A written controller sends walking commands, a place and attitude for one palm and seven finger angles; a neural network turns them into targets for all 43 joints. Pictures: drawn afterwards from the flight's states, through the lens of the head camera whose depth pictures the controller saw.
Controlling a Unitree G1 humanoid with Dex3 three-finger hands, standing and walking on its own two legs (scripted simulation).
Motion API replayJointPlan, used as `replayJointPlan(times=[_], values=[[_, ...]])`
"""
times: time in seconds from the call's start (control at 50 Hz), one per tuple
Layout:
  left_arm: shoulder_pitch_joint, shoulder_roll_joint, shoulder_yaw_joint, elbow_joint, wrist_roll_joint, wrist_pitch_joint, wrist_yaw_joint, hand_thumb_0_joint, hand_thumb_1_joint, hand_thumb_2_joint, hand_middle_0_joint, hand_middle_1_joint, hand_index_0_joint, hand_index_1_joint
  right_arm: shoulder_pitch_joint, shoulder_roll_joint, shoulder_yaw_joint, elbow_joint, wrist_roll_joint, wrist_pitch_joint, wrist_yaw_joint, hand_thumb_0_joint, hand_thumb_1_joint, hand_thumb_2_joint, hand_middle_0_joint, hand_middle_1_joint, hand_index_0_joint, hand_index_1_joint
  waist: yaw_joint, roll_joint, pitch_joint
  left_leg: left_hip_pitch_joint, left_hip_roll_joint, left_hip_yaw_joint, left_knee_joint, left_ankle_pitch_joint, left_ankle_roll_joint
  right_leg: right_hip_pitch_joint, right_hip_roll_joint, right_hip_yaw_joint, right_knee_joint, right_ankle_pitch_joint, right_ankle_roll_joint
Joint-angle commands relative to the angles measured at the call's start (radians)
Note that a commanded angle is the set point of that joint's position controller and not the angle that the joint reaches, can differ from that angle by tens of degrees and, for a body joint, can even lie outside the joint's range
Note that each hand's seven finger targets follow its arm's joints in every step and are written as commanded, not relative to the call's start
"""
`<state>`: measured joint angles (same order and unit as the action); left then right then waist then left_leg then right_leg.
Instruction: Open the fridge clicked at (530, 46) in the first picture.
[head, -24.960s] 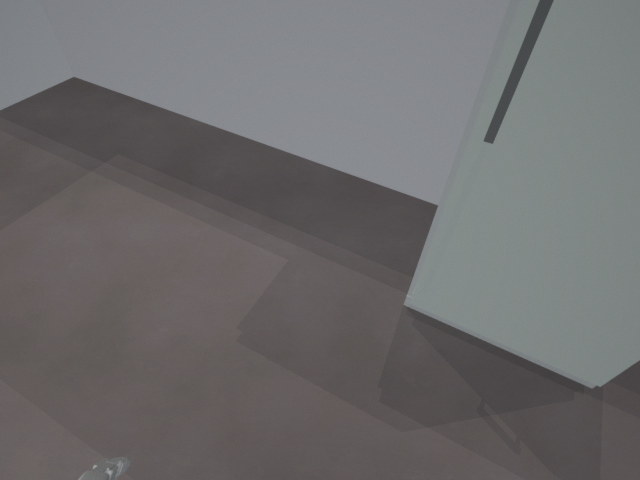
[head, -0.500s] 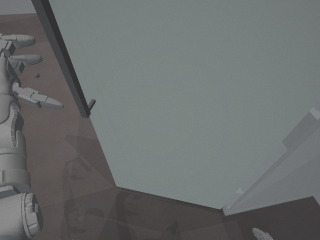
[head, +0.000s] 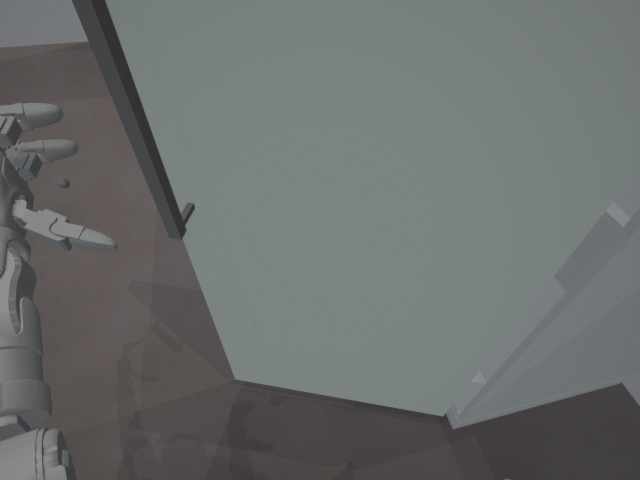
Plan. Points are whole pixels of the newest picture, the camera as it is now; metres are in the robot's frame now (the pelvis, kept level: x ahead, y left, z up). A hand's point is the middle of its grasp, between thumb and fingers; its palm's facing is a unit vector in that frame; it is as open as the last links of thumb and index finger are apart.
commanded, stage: slip the hand off the handle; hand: left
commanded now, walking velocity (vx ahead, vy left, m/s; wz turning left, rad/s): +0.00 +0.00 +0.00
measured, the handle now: (148, 122) +0.47 +0.23 +0.22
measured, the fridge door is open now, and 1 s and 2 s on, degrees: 67 67 67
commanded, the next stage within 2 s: draw the hand back to the body in 0.40 s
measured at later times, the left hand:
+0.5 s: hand (20, 240) +0.29 +0.29 +0.21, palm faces +0.37 -0.91 -0.17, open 14.7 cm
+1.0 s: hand (17, 300) +0.24 +0.29 +0.18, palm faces +0.19 -0.98 -0.02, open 14.7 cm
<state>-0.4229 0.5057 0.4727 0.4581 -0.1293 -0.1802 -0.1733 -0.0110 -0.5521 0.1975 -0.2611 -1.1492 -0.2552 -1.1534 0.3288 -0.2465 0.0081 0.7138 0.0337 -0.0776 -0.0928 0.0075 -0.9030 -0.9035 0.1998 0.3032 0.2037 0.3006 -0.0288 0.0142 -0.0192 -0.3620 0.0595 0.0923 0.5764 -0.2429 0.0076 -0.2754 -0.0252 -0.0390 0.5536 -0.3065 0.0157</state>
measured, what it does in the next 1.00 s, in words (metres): stands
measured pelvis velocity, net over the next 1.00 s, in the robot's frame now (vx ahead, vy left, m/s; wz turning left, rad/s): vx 0.00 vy -0.01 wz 0.04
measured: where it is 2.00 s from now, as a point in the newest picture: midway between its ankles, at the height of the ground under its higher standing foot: outside the picture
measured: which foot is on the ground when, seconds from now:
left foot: down 0.00-1.00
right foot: down 0.00-1.00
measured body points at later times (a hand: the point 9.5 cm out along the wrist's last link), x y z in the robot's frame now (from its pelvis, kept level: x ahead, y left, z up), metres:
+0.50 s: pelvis -0.01 -0.02 +0.00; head -0.02 -0.03 +0.45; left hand +0.26 +0.34 +0.22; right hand +0.18 -0.25 -0.08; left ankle +0.04 +0.11 -0.73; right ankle -0.01 -0.13 -0.73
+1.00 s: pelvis +0.00 -0.01 +0.01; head -0.04 -0.03 +0.45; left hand +0.22 +0.34 +0.18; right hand +0.21 -0.25 -0.05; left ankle +0.04 +0.11 -0.73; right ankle -0.01 -0.13 -0.73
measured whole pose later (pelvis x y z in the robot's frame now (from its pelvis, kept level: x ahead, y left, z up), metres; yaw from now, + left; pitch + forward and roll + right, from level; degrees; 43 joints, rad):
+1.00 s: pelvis +0.00 -0.01 +0.01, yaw +2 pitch -5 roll -1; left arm -0.03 0.46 0.48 0.05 -0.36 0.28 -0.38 -0.01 -0.54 0.20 -0.25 -1.14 -0.25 -1.15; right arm 0.19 -0.30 0.05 0.63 0.10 -0.16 -0.13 0.01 -0.90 -0.90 0.20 0.30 0.20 0.30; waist 0.07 0.04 -0.01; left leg -0.19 0.05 0.06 0.49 -0.21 -0.01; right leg -0.09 -0.02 -0.08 0.46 -0.29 0.00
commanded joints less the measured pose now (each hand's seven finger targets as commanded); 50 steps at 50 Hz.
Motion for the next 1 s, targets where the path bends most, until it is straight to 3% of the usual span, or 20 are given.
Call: replayJointPlan(times=[0.0, 0.04, 0.06, 0.12, 0.2, 0.28, 0.32, 0.38, 0.42, 0.5, 0.52, 0.54, 0.56, 0.62, 0.66, 0.72, 0.8, 0.84, 0.9, 0.98], values=[[-0.336, 0.317, 0.079, -0.34, -0.011, -0.066, 0.041, 0.0, -0.55, 0.2, -0.25, -1.15, -0.25, -1.15, -0.099, -0.155, -0.049, -0.148, -0.002, -0.064, -0.019, 0.0, -0.9, -0.9, 0.2, 0.3, 0.2, 0.3, 0.041, 0.122, -0.238, 0.211, -0.023, -0.09, -0.1, 0.134, 0.003, -0.002, 0.064, 0.0, -0.083, 0.127, -0.031], [-0.306, 0.305, 0.068, -0.363, -0.004, -0.061, 0.046, 0.0, -0.55, 0.2, -0.25, -1.15, -0.25, -1.15, -0.115, -0.153, -0.046, -0.148, -0.003, -0.069, -0.023, 0.0, -0.9, -0.9, 0.2, 0.3, 0.2, 0.3, 0.042, 0.132, -0.237, 0.217, -0.023, -0.088, -0.101, 0.139, 0.003, 0.004, 0.063, 0.001, -0.086, 0.131, -0.032], [-0.323, 0.278, 0.038, -0.368, -0.005, -0.055, 0.042, 0.0, -0.55, 0.2, -0.25, -1.15, -0.25, -1.15, -0.121, -0.149, -0.042, -0.142, -0.001, -0.072, -0.026, 0.0, -0.9, -0.9, 0.2, 0.3, 0.2, 0.3, 0.029, 0.127, -0.215, 0.216, -0.023, -0.088, -0.104, 0.123, 0.003, -0.008, 0.062, 0.0, -0.094, 0.121, -0.031], [-0.259, 0.262, 0.034, -0.368, -0.019, -0.03, 0.023, 0.0, -0.55, 0.2, -0.25, -1.15, -0.25, -1.15, -0.138, -0.152, -0.042, -0.142, 0.005, -0.077, -0.034, 0.0, -0.9, -0.9, 0.2, 0.3, 0.2, 0.3, 0.034, 0.09, -0.205, 0.219, -0.024, -0.084, -0.108, 0.111, 0.006, 0.008, 0.059, -0.002, -0.105, 0.116, -0.03], [-0.259, 0.244, 0.018, -0.35, -0.05, 0.01, -0.01, 0.0, -0.55, 0.2, -0.25, -1.15, -0.25, -1.15, -0.169, -0.151, -0.032, -0.137, 0.015, -0.084, -0.046, 0.0, -0.9, -0.9, 0.2, 0.3, 0.2, 0.3, 0.028, 0.057, -0.143, 0.202, -0.03, -0.087, -0.125, 0.051, 0.006, -0.009, 0.05, 0.0, -0.131, 0.071, -0.026], [-0.226, 0.209, 0.0, -0.447, -0.066, 0.002, -0.014, 0.0, -0.55, 0.2, -0.25, -1.15, -0.25, -1.15, -0.206, -0.138, -0.024, -0.155, 0.013, -0.098, -0.046, 0.0, -0.9, -0.9, 0.2, 0.3, 0.2, 0.3, 0.043, 0.103, -0.175, 0.243, -0.037, -0.083, -0.118, 0.092, 0.004, 0.013, 0.045, 0.003, -0.129, 0.107, -0.028], [-0.153, 0.257, 0.06, -0.443, -0.069, -0.006, -0.006, 0.0, -0.55, 0.2, -0.25, -1.15, -0.25, -1.15, -0.207, -0.144, -0.023, -0.151, 0.009, -0.101, -0.046, 0.0, -0.9, -0.9, 0.2, 0.3, 0.2, 0.3, 0.059, 0.06, -0.173, 0.234, -0.034, -0.085, -0.116, 0.104, 0.004, 0.038, 0.046, 0.002, -0.123, 0.12, -0.028], [-0.107, 0.248, 0.073, -0.458, -0.081, -0.005, -0.006, 0.0, -0.55, 0.2, -0.25, -1.15, -0.25, -1.15, -0.224, -0.138, -0.019, -0.153, 0.009, -0.106, -0.046, 0.0, -0.9, -0.9, 0.2, 0.3, 0.2, 0.3, 0.065, 0.038, -0.162, 0.224, -0.039, -0.077, -0.117, 0.101, 0.005, 0.048, 0.04, 0.004, -0.124, 0.132, -0.021], [-0.149, 0.288, 0.099, -0.451, -0.084, -0.006, -0.008, 0.0, -0.55, 0.2, -0.25, -1.15, -0.25, -1.15, -0.228, -0.144, -0.016, -0.138, 0.007, -0.106, -0.052, 0.0, -0.9, -0.9, 0.2, 0.3, 0.2, 0.3, 0.054, 0.024, -0.141, 0.215, -0.038, -0.069, -0.113, 0.083, 0.007, 0.041, 0.034, 0.012, -0.135, 0.12, -0.017], [-0.211, 0.253, 0.053, -0.441, -0.08, -0.005, -0.019, 0.0, -0.55, 0.2, -0.25, -1.15, -0.25, -1.15, -0.233, -0.136, -0.012, -0.129, 0.008, -0.118, -0.06, 0.0, -0.9, -0.9, 0.2, 0.3, 0.2, 0.3, 0.038, 0.101, -0.118, 0.223, -0.044, -0.069, -0.114, 0.067, 0.004, 0.016, 0.035, 0.016, -0.149, 0.092, -0.019], [-0.152, 0.221, 0.004, -0.331, -0.169, 0.135, -0.092, 0.0, -0.55, 0.2, -0.25, -1.15, -0.25, -1.15, -0.268, -0.153, -0.007, -0.141, 0.043, -0.117, -0.07, 0.0, -0.9, -0.9, 0.2, 0.3, 0.2, 0.3, 0.058, 0.113, -0.161, 0.241, -0.045, -0.072, -0.136, 0.049, 0.009, 0.091, 0.02, 0.032, -0.169, 0.111, -0.025], [-0.206, 0.254, 0.013, -0.411, -0.192, 0.202, -0.128, 0.0, -0.55, 0.2, -0.25, -1.15, -0.25, -1.15, -0.279, -0.153, -0.004, -0.155, 0.056, -0.123, -0.08, 0.0, -0.9, -0.9, 0.2, 0.3, 0.2, 0.3, 0.059, 0.108, -0.158, 0.258, -0.047, -0.076, -0.144, 0.065, 0.014, 0.105, 0.015, 0.03, -0.183, 0.139, -0.02], [-0.232, 0.296, 0.041, -0.448, -0.194, 0.244, -0.145, 0.0, -0.55, 0.2, -0.25, -1.15, -0.25, -1.15, -0.284, -0.156, -0.009, -0.161, 0.055, -0.126, -0.087, 0.0, -0.9, -0.9, 0.2, 0.3, 0.2, 0.3, 0.063, 0.109, -0.195, 0.277, -0.051, -0.074, -0.143, 0.088, 0.017, 0.124, 0.016, 0.028, -0.188, 0.157, -0.017], [-0.163, 0.311, 0.052, -0.487, -0.217, 0.358, -0.203, 0.0, -0.55, 0.2, -0.25, -1.15, -0.25, -1.15, -0.307, -0.16, 0.005, -0.195, 0.061, -0.141, -0.093, 0.0, -0.9, -0.9, 0.2, 0.3, 0.2, 0.3, 0.076, 0.094, -0.22, 0.303, -0.054, -0.079, -0.134, 0.183, 0.025, 0.161, 0.013, 0.024, -0.176, 0.277, -0.015], [-0.092, 0.356, 0.099, -0.468, -0.236, 0.404, -0.25, 0.0, -0.55, 0.2, -0.25, -1.15, -0.25, -1.15, -0.297, -0.164, 0.01, -0.202, 0.062, -0.135, -0.083, 0.0, -0.9, -0.9, 0.2, 0.3, 0.2, 0.3, 0.081, 0.04, -0.193, 0.283, -0.06, -0.085, -0.134, 0.202, 0.028, 0.166, 0.011, 0.025, -0.174, 0.326, -0.004], [-0.015, 0.39, 0.189, -0.478, -0.26, 0.399, -0.255, 0.0, -0.55, 0.2, -0.25, -1.15, -0.25, -1.15, -0.298, -0.165, 0.006, -0.222, 0.054, -0.133, -0.064, 0.0, -0.9, -0.9, 0.2, 0.3, 0.2, 0.3, 0.097, -0.019, -0.178, 0.258, -0.055, -0.09, -0.121, 0.22, 0.025, 0.175, 0.001, 0.04, -0.167, 0.377, 0.008], [0.14, 0.299, 0.179, -0.44, -0.283, 0.401, -0.241, 0.0, -0.55, 0.2, -0.25, -1.15, -0.25, -1.15, -0.282, -0.158, 0.001, -0.244, 0.061, -0.127, -0.039, 0.0, -0.9, -0.9, 0.2, 0.3, 0.2, 0.3, 0.1, -0.065, -0.122, 0.22, -0.051, -0.081, -0.122, 0.189, 0.015, 0.141, 0.001, 0.036, -0.16, 0.366, 0.024], [0.148, 0.259, 0.134, -0.488, -0.275, 0.41, -0.237, 0.0, -0.55, 0.2, -0.25, -1.15, -0.25, -1.15, -0.292, -0.156, -0.001, -0.253, 0.068, -0.126, -0.034, 0.0, -0.9, -0.9, 0.2, 0.3, 0.2, 0.3, 0.094, -0.006, -0.111, 0.236, -0.048, -0.071, -0.119, 0.186, 0.013, 0.122, 0.002, 0.042, -0.161, 0.34, 0.023], [0.087, 0.218, 0.061, -0.611, -0.257, 0.407, -0.225, 0.0, -0.55, 0.2, -0.25, -1.15, -0.25, -1.15, -0.302, -0.151, 0.003, -0.267, 0.068, -0.136, -0.042, 0.0, -0.9, -0.9, 0.2, 0.3, 0.2, 0.3, 0.079, 0.11, -0.089, 0.273, -0.047, -0.075, -0.144, 0.152, 0.009, 0.083, 0.025, 0.022, -0.182, 0.201, -0.008], [0.036, 0.224, 0.057, -0.79, -0.244, 0.349, -0.189, 0.0, -0.405, 0.27, -0.245, -1.065, -0.245, -1.065, -0.307, -0.146, 0.013, -0.258, 0.054, -0.16, -0.062, 0.0, -0.9, -0.9, 0.2, 0.3, 0.2, 0.3, 0.07, 0.133, -0.111, 0.325, -0.044, -0.097, -0.177, 0.128, 0.011, 0.085, 0.047, -0.005, -0.2, 0.126, -0.025]])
